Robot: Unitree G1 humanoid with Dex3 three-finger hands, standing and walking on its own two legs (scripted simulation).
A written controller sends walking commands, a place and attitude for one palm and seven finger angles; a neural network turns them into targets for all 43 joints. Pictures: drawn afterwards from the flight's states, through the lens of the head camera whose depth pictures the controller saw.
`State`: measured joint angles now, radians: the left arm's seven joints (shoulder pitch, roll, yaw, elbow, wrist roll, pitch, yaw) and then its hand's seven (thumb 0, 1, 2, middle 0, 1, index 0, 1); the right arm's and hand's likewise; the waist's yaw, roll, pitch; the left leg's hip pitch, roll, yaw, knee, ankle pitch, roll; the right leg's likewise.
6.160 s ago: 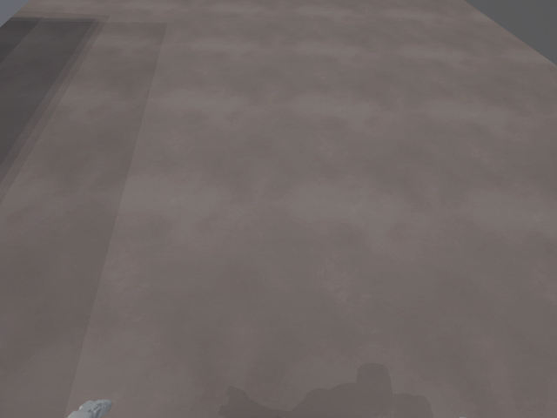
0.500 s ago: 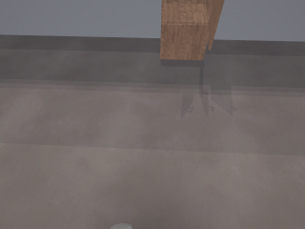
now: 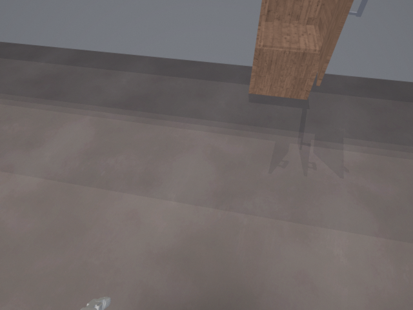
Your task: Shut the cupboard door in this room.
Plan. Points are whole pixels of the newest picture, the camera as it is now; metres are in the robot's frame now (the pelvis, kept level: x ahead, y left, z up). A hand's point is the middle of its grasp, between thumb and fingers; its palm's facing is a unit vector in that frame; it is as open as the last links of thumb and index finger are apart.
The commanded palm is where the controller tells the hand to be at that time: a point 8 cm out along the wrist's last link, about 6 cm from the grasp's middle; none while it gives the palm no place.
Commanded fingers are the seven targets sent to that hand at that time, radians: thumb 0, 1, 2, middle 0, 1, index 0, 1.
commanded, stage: turn or walk to find it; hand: left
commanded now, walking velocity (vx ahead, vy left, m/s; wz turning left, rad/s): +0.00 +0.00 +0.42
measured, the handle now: out of the picture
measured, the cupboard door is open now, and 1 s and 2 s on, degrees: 82 82 82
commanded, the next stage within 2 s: stand and wait in 0.36 s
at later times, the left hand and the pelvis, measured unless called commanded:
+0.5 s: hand out of the picture -0.05 +0.24 -0.19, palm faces +0.26 -0.94 -0.22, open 7.4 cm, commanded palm none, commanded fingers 0.00 0.90 0.90 -0.20 -0.30 -0.20 -0.30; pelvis -0.03 +0.03 -0.01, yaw +12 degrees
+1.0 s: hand out of the picture -0.07 +0.20 -0.17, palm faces +0.29 -0.94 -0.20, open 7.3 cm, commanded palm none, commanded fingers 0.00 0.90 0.90 -0.20 -0.30 -0.20 -0.30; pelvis -0.04 +0.03 +0.00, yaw +15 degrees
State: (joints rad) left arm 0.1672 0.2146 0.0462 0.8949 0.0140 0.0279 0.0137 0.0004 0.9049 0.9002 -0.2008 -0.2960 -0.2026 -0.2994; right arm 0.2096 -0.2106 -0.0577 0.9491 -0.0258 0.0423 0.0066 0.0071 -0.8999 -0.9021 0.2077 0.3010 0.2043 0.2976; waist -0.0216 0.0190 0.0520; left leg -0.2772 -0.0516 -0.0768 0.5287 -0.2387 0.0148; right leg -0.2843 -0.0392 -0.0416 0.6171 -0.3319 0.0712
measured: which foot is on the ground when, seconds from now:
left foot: down 0.00-0.02, up 0.04-0.40, down 0.42-1.00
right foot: up 0.00-0.00, down 0.02-0.42, up 0.44-0.80, down 0.82-1.00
